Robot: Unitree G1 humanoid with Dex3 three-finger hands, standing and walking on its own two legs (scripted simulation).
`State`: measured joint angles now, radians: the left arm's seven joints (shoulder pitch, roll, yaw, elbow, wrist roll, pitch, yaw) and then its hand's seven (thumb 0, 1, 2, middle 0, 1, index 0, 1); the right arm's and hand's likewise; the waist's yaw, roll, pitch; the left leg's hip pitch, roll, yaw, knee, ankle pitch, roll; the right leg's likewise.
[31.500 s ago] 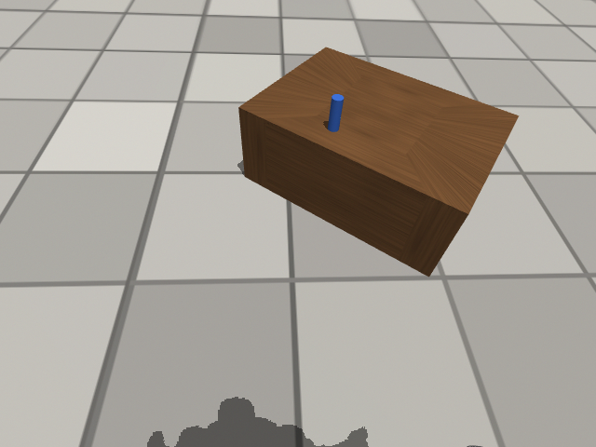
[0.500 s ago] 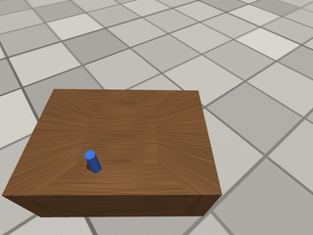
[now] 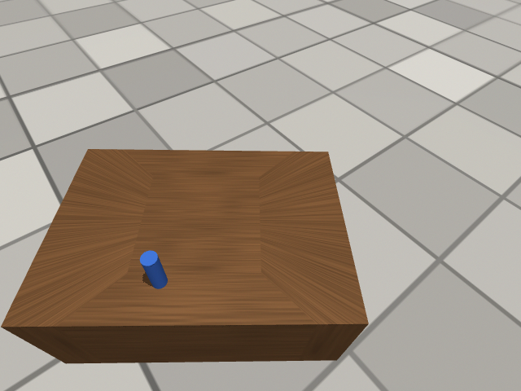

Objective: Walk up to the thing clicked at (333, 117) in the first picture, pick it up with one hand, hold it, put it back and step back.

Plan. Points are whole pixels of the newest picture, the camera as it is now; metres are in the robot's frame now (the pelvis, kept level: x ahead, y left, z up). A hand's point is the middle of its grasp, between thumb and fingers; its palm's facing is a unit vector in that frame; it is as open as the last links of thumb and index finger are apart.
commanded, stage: stand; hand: left
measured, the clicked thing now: (154, 270) +0.46 +0.26 -0.32
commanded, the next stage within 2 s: step back in 0.58 s
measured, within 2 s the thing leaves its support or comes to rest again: neither
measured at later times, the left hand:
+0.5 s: hand out of the picture +0.07 +0.25 -0.16, palm faces -0.02 -0.94 -0.34, open 7.4 cm
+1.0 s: hand out of the picture +0.09 +0.31 -0.18, palm faces -0.04 -0.93 -0.38, open 7.4 cm
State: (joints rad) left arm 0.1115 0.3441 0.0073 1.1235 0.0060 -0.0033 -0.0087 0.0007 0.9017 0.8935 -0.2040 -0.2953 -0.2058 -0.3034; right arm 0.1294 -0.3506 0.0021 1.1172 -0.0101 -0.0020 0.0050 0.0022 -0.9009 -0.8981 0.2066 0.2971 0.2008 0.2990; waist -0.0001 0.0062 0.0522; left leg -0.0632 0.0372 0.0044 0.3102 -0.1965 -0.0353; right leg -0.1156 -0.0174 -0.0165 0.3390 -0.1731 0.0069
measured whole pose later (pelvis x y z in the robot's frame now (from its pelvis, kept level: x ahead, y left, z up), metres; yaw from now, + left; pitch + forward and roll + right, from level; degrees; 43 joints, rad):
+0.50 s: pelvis +0.00 +0.00 +0.00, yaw +0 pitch -3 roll +0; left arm 0.12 0.35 0.00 1.12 0.01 0.00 -0.01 0.00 0.90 0.89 -0.20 -0.30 -0.21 -0.30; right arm 0.13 -0.35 0.00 1.12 -0.01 0.00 0.01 0.00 -0.90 -0.90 0.21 0.30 0.20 0.30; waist 0.00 0.00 0.06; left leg -0.07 0.04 0.01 0.31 -0.20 -0.03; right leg -0.12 -0.02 -0.01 0.34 -0.17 0.01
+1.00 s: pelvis -0.07 +0.04 -0.03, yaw -1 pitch -2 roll -1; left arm 0.00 0.42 0.06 0.89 0.01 0.07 0.02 0.00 0.90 0.89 -0.20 -0.29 -0.21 -0.30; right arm 0.15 -0.38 -0.05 0.95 -0.02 0.03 0.02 0.00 -0.90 -0.90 0.21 0.30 0.20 0.30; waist -0.02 -0.06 0.19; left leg -0.30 -0.02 -0.01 0.70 -0.38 0.03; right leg -0.48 0.07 0.17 0.98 -0.52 -0.02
